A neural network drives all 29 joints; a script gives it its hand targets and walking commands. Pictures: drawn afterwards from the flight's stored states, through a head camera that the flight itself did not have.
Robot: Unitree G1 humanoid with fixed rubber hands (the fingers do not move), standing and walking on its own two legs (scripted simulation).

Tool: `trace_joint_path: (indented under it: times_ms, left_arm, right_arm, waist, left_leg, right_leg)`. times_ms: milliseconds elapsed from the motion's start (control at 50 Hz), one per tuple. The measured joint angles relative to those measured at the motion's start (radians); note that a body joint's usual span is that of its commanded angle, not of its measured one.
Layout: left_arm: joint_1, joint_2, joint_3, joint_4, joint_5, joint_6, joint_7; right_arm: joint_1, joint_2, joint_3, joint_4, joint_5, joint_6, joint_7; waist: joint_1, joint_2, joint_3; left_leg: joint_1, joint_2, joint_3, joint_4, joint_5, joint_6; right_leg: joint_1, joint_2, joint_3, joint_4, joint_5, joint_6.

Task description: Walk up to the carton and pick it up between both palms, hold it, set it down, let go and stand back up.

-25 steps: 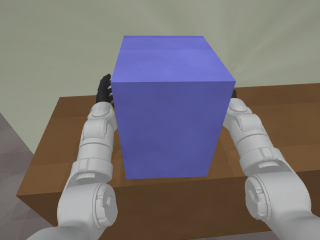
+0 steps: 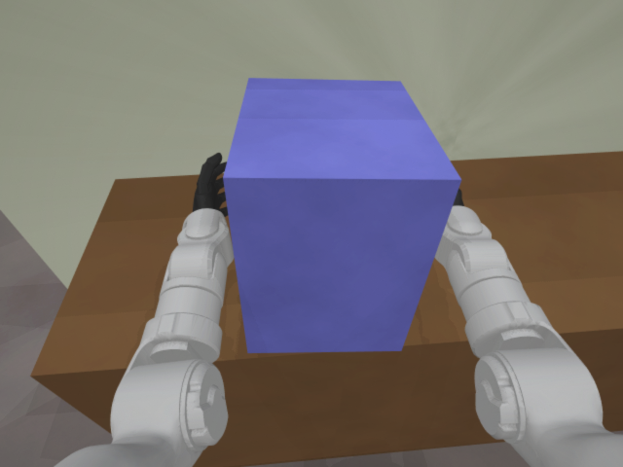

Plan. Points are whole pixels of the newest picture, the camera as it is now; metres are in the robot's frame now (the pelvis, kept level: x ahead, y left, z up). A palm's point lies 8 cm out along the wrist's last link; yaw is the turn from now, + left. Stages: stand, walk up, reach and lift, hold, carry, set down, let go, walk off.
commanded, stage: set down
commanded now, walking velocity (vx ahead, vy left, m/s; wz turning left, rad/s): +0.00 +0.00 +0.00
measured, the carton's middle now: (325, 214) +0.44 -0.02 +0.09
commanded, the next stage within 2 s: none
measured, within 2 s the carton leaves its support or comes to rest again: rests again in 0.68 s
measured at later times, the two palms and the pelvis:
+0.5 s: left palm (208, 220) +0.41 +0.14 +0.12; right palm (444, 216) +0.40 -0.17 +0.12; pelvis -0.01 +0.00 +0.00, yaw -1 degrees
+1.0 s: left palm (206, 233) +0.39 +0.14 +0.11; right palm (443, 225) +0.39 -0.17 +0.11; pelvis -0.01 +0.00 +0.00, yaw -1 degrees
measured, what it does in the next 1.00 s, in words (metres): stands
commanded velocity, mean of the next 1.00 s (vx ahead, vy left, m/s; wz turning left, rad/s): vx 0.00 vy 0.00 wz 0.00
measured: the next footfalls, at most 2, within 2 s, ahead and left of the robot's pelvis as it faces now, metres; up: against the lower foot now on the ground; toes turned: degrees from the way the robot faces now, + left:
none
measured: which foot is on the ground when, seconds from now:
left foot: down 0.00-1.00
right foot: down 0.00-1.00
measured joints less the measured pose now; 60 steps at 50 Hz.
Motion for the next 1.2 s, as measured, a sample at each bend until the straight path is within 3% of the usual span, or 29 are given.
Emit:
trace_joint_path:
  times_ms: [460,980,1120,1200]
  left_arm:
    - [-0.026,0.003,0.017,0.108,0.030,-0.094,-0.005]
    - [0.006,-0.019,0.057,0.112,0.090,-0.170,-0.035]
    - [-0.013,0.003,0.035,0.165,0.067,-0.181,-0.018]
    - [-0.058,0.051,-0.047,0.235,-0.007,-0.185,0.023]
  right_arm:
    - [-0.007,0.034,-0.120,0.062,-0.115,-0.078,0.044]
    - [0.032,0.089,-0.248,0.053,-0.236,-0.200,0.086]
    - [0.018,0.079,-0.237,0.107,-0.208,-0.227,0.079]
    - [-0.032,0.043,-0.175,0.170,-0.133,-0.210,0.063]
  waist:
    - [0.019,-0.020,0.019]
    - [0.037,-0.039,0.044]
    - [0.042,-0.039,0.037]
    - [0.051,-0.037,0.017]
  left_leg:
    - [0.025,0.000,0.019,-0.013,0.011,0.002]
    - [0.045,0.002,0.033,-0.043,0.034,-0.002]
    - [0.034,0.005,0.043,-0.033,0.031,-0.004]
    - [-0.024,0.007,0.054,0.000,0.023,-0.005]
  right_leg:
    - [0.013,-0.005,0.004,0.005,0.006,0.001]
    - [0.017,-0.010,-0.005,0.006,0.013,-0.003]
    - [-0.002,-0.009,-0.003,0.028,0.006,-0.006]
    - [-0.066,-0.005,0.005,0.066,-0.001,-0.006]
